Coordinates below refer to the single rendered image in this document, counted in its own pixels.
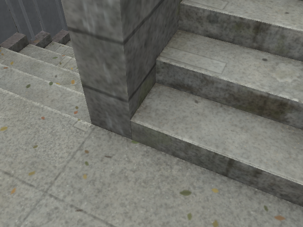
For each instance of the stairs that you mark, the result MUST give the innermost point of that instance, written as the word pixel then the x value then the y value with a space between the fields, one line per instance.
pixel 228 93
pixel 49 76

